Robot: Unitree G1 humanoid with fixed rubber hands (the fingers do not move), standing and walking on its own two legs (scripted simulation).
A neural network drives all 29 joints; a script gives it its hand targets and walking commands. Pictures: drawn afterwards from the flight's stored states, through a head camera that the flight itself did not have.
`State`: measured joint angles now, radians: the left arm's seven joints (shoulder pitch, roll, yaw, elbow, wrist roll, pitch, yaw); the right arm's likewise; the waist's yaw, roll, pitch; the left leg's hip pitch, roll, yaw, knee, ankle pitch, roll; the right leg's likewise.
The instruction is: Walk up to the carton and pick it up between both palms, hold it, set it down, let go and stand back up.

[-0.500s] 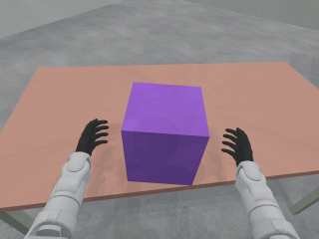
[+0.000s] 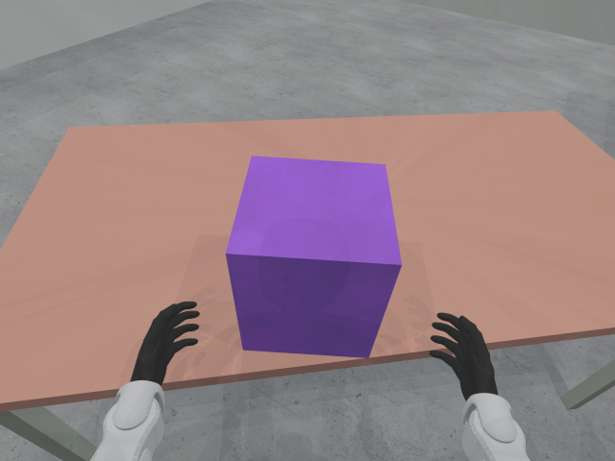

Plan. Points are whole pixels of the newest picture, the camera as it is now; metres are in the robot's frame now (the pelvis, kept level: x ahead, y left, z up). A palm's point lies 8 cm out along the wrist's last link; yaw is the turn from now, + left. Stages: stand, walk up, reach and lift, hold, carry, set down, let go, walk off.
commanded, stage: set down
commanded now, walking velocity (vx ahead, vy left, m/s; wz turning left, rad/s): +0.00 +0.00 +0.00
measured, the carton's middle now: (312, 260) +0.42 +0.01 +0.00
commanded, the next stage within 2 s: let go in 1.24 s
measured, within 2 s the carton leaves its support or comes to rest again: neither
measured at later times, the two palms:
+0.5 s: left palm (146, 412) +0.20 +0.22 -0.04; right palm (474, 435) +0.19 -0.20 -0.04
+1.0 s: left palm (135, 443) +0.17 +0.22 -0.05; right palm (477, 457) +0.17 -0.20 -0.06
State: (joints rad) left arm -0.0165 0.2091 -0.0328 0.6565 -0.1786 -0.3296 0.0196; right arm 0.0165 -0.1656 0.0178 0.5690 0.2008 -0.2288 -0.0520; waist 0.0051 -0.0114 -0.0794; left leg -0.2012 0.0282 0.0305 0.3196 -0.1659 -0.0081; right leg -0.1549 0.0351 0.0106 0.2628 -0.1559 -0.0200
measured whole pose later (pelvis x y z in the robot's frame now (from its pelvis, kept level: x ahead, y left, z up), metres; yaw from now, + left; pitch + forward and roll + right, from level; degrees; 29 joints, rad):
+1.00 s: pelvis +0.01 +0.00 +0.00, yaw -1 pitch -1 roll +0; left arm 0.32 0.22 -0.02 0.31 -0.05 0.10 -0.01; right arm 0.30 -0.14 0.03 0.50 0.10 -0.16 -0.04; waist 0.04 -0.02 -0.03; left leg -0.11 0.03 0.04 0.33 -0.21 -0.01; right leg -0.08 0.04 0.03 0.29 -0.20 -0.02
